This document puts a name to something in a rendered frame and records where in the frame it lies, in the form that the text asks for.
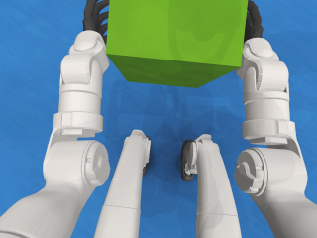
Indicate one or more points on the right robot shin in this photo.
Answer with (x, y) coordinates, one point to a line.
(188, 167)

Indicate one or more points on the robot right forearm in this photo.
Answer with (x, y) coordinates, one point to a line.
(266, 98)

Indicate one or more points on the right robot hand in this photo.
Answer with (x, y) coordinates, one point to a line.
(253, 27)

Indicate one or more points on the carton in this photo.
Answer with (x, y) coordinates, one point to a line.
(185, 43)

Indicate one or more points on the right robot upper arm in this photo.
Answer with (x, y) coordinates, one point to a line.
(276, 179)

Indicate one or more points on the robot left forearm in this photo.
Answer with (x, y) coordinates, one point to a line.
(80, 90)

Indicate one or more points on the robot left thigh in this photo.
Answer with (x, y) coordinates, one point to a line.
(121, 211)

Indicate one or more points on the left robot upper arm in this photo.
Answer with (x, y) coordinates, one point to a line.
(72, 170)

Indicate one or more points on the left robot hand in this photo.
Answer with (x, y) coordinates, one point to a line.
(92, 19)

